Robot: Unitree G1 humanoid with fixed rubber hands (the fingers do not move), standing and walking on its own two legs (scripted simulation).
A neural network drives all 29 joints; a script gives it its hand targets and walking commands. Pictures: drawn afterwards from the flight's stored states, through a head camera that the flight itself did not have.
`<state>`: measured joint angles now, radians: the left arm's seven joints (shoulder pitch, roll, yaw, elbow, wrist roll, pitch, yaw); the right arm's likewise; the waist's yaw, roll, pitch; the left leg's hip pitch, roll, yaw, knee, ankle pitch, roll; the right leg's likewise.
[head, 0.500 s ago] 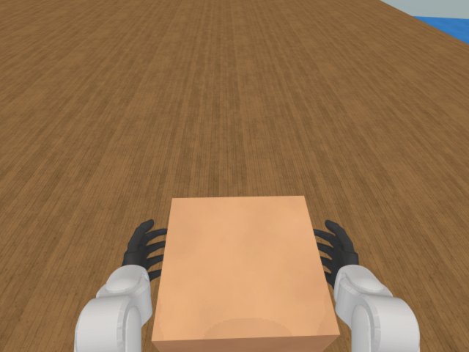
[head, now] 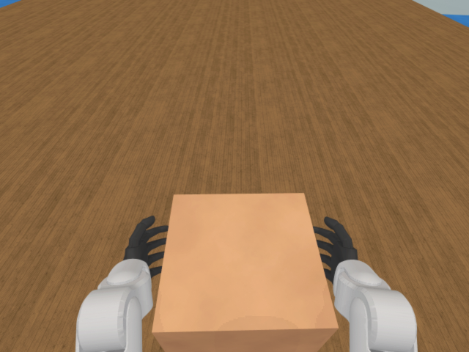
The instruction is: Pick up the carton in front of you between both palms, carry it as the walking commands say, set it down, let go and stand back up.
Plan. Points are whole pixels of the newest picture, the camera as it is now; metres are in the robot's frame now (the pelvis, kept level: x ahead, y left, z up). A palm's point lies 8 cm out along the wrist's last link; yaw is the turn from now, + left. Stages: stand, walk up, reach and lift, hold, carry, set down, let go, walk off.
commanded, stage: carry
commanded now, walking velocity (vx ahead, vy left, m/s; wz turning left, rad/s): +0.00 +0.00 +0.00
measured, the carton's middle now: (239, 287) +0.26 +0.00 +0.02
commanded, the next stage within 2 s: none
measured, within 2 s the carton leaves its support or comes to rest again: neither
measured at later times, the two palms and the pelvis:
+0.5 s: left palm (159, 220) +0.33 +0.14 +0.10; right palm (336, 227) +0.33 -0.16 +0.09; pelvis +0.08 -0.01 +0.00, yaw +0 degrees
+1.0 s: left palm (155, 230) +0.35 +0.16 +0.04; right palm (314, 231) +0.35 -0.14 +0.05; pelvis +0.08 +0.01 +0.00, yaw +0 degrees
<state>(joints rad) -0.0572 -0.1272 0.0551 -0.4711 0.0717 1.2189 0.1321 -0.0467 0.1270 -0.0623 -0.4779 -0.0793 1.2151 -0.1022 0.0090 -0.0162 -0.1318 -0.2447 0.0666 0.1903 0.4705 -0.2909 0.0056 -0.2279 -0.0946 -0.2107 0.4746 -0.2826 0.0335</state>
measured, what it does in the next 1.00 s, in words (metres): shifts its weight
